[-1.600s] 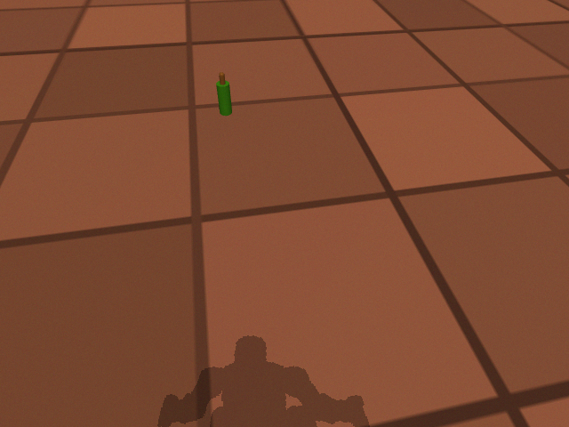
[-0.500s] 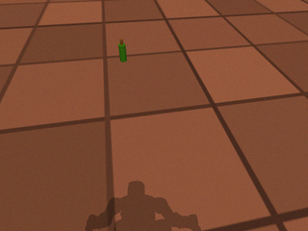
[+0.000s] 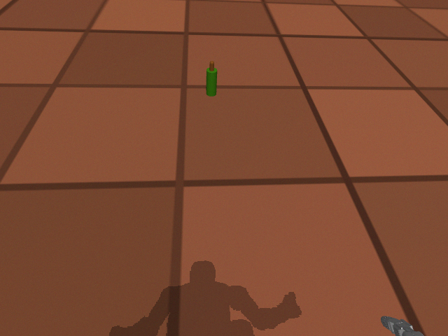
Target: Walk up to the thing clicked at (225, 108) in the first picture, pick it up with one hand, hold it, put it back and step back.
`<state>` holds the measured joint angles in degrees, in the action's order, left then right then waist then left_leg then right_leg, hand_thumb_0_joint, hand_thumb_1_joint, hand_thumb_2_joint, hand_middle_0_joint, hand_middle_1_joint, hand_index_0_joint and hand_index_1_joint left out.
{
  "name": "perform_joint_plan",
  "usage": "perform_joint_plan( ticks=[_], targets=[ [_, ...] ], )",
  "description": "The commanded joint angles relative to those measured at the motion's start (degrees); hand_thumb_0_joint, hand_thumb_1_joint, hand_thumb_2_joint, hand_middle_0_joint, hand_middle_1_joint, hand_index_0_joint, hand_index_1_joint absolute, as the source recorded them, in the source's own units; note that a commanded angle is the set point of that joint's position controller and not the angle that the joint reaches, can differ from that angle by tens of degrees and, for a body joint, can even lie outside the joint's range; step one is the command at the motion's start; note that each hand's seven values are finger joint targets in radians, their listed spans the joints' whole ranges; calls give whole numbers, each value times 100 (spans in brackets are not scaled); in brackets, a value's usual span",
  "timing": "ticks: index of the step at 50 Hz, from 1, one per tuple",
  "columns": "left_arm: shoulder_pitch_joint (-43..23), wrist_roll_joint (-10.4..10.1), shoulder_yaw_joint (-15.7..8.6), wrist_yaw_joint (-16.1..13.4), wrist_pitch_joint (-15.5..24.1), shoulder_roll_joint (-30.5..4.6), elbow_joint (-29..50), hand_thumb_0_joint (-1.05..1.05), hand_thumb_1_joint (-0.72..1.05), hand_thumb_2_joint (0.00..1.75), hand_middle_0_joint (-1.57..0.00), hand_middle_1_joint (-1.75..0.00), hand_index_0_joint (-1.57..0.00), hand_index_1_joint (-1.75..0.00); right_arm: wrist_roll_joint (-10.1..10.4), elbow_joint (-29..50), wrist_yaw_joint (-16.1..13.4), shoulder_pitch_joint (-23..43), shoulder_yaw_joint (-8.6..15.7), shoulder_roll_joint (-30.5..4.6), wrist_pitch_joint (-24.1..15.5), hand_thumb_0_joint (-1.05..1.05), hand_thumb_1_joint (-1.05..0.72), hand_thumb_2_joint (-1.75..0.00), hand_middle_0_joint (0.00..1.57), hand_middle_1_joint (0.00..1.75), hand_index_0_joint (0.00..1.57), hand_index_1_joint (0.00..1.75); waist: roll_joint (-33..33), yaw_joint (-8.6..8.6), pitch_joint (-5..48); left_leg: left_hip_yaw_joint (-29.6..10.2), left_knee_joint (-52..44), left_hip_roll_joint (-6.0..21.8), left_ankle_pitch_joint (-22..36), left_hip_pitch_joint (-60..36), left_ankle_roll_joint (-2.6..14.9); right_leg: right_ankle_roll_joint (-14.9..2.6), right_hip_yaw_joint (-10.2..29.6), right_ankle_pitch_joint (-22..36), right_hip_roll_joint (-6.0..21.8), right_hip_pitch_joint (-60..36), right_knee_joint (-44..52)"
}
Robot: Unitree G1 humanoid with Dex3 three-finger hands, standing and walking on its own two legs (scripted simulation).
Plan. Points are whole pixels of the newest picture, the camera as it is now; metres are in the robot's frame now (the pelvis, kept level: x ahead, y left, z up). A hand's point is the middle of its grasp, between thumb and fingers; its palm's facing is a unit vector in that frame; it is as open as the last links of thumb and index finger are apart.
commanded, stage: walk up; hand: left
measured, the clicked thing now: (211, 78) +1.92 +0.11 -0.62
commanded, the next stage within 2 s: none
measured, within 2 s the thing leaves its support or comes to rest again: neither
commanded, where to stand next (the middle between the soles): +1.57 -0.09 m, yaw -1 degrees
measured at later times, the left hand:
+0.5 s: hand (135, 222) +0.38 +0.22 -0.10, palm faces -0.01 -0.92 -0.40, open 7.4 cm
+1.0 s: hand (151, 148) +0.66 +0.24 -0.13, palm faces -0.08 -0.94 -0.32, open 7.4 cm
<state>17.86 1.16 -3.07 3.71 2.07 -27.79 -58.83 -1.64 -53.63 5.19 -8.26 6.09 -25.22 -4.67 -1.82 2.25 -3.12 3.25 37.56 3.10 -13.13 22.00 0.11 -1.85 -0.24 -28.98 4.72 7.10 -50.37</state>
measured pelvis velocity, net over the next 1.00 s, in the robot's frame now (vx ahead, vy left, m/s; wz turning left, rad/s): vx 0.58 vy -0.03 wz -0.02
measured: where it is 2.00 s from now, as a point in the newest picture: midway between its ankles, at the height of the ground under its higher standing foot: (236, 173)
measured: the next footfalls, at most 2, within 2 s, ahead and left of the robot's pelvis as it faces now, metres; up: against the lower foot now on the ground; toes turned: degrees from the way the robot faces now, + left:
right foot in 0.36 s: +0.37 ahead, -0.18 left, +0.00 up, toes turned -8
left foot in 0.78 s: +0.64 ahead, +0.08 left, +0.00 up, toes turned +6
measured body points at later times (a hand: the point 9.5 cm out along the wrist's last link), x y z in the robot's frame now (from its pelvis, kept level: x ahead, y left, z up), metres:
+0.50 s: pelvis +0.28 -0.06 +0.01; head +0.29 -0.09 +0.46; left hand +0.38 +0.26 -0.07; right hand +0.34 -0.38 -0.13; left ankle +0.22 +0.10 -0.63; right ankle +0.34 -0.17 -0.72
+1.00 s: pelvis +0.58 -0.03 +0.02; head +0.60 -0.01 +0.47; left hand +0.66 +0.29 -0.11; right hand +0.66 -0.35 -0.07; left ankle +0.60 +0.08 -0.72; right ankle +0.59 -0.19 -0.66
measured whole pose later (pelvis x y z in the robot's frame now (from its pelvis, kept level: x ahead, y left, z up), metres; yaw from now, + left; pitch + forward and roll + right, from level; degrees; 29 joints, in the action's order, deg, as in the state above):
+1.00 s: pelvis +0.58 -0.03 +0.02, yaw -1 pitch -2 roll +0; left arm 14.3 -0.3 -1.8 3.7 4.0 -25.9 -52.0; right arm 0.1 -49.8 3.5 -14.6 2.5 -21.9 -5.8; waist -4.0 -0.2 -3.9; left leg 6.7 28.6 2.3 -14.4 12.6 1.4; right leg -0.9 1.6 -18.5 4.3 27.1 -58.7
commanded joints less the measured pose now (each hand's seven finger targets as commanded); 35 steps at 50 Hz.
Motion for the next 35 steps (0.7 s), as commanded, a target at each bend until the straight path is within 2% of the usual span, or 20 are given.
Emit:
perform_joint_plan(
  ticks=[1,2,4,7,9,12,14,16,17,18,19,20,21,22,24,25,27,30,33,35],
  targets=[
    [-657,-184,-163,-55,351,-1141,774,0,90,90,-20,-30,-20,-30,170,340,-234,-655,380,-1813,-41,0,-90,-90,20,30,20,30,551,-472,151,-2752,-2505,1734,-2218,-2225,1281,-114,703,800,155,3357,-1704],
    [-465,-192,-190,-14,339,-1147,664,0,90,90,-20,-30,-20,-30,176,446,-245,-371,298,-1581,-69,0,-90,-90,20,30,20,30,722,-302,-89,-2218,-2601,1529,-2042,-1631,1158,-68,580,932,313,3065,-1240],
    [-235,-126,-241,111,268,-1081,555,0,90,90,-20,-30,-20,-30,187,520,-206,-170,197,-1441,-137,0,-90,-90,20,30,20,30,890,-135,-199,-1393,-2859,1317,-1655,-844,1093,136,316,1181,398,2413,-559],
    [-627,-49,-294,239,209,-1021,760,0,90,90,-20,-30,-20,-30,146,605,-187,-247,228,-1558,-222,0,-90,-90,20,30,20,30,1125,-231,-351,-1210,-3146,1427,-1940,-704,1244,266,140,1440,467,2384,303],
    [-841,-50,-305,304,212,-977,849,0,90,90,-20,-30,-20,-30,162,635,-179,-161,240,-1613,-250,0,-90,-90,20,30,20,30,1166,-223,-375,-965,-3130,1335,-1991,-788,1163,212,106,1871,469,2321,835],
    [-1101,-50,-350,314,249,-861,895,0,90,90,-20,-30,-20,-30,160,573,-181,-269,214,-1522,-246,0,-90,-90,20,30,20,30,875,-221,-219,-606,-2867,1155,-1334,-848,998,136,-107,2565,357,1727,1374],
    [-1025,-44,-370,291,263,-823,851,0,90,90,-20,-30,-20,-30,132,544,-206,-228,235,-1525,-204,0,-90,-90,20,30,20,30,810,-100,-48,-414,-2367,1141,-606,-902,967,97,-345,2456,227,1214,1443],
    [-557,-43,-427,231,284,-855,700,0,90,90,-20,-30,-20,-30,118,549,-246,-281,193,-1436,-158,0,-90,-90,20,30,20,30,374,210,234,-40,-1121,906,568,-642,791,-1,-623,2184,-76,74,1725],
    [190,-36,-564,147,320,-1071,511,0,90,90,-20,-30,-20,-30,62,527,-243,-472,97,-1225,-141,0,-90,-90,20,30,20,30,-281,562,689,288,513,502,1078,-252,609,-137,-627,1552,-266,-1032,1874],
    [1041,28,-739,32,356,-1572,405,0,90,90,-20,-30,-20,-30,104,601,-238,-723,-36,-813,-139,0,-90,-90,20,30,20,30,-1625,882,1044,472,2474,-102,155,816,380,-330,790,-100,565,-1880,2482],
    [1114,-74,-758,-7,398,-2040,488,0,90,90,-20,-30,-20,-30,212,764,-275,-732,-28,-890,-160,0,-90,-90,20,30,20,30,-2085,746,1113,66,3445,-662,-1594,2118,219,-1014,3953,-519,2049,-2301,3880],
    [527,-148,-702,-35,410,-1953,729,0,90,90,-20,-30,-20,-30,158,629,-336,-380,43,-1274,-116,0,-90,-90,20,30,20,30,-952,627,806,-754,3942,-101,-1448,2037,209,-1230,4014,-707,2220,-1541,3932],
    [154,-179,-648,-67,414,-1687,817,0,90,90,-20,-30,-20,-30,251,520,-307,-304,47,-1364,-119,0,-90,-90,20,30,20,30,-429,434,544,-970,3846,122,-833,1917,268,-1177,3020,-198,1838,-1124,3800],
    [-193,-172,-575,-102,433,-1462,855,0,90,90,-20,-30,-20,-30,276,409,-269,-460,32,-1240,-96,0,-90,-90,20,30,20,30,-429,181,378,-883,3445,275,-380,1646,308,-952,2184,-15,1459,-593,3722],
    [-491,-155,-476,-114,473,-1141,915,0,90,90,-20,-30,-20,-30,205,244,-181,-804,6,-1125,-22,0,-90,-90,20,30,20,30,-728,-127,47,-725,2655,437,-127,1151,207,-768,1201,376,1097,265,3944],
    [-440,-153,-440,-109,506,-1089,946,0,90,90,-20,-30,-20,-30,152,220,-130,-887,37,-1100,21,0,-90,-90,20,30,20,30,-675,-142,-50,-629,2489,389,48,1013,149,-760,918,615,967,480,3999],
    [-456,-125,-451,-107,553,-1107,1065,0,90,90,-20,-30,-20,-30,119,327,-43,-712,64,-1032,66,0,-90,-90,20,30,20,30,-598,-152,-135,-489,1854,447,135,1105,-8,-966,643,642,1086,532,4172],
    [-495,-88,-489,-90,580,-1234,1168,0,90,90,-20,-30,-20,-30,48,603,46,-81,59,-976,82,0,-90,-90,20,30,20,30,-464,-100,-258,-277,733,499,329,998,-144,-984,298,664,987,699,4267],
    [-329,-52,-491,-59,551,-1221,1133,0,90,90,-20,-30,-20,-30,57,723,99,287,49,-820,11,0,-90,-90,20,30,20,30,-346,32,-43,-78,-346,359,984,475,-47,-827,-57,1362,816,285,3905],
    [-354,-52,-491,-58,512,-1301,1139,0,90,90,-20,-30,-20,-30,65,698,81,234,97,-846,-2,0,-90,-90,20,30,20,30,-321,-43,143,48,-420,295,991,-104,53,-835,-21,1469,988,285,3708]
  ],
)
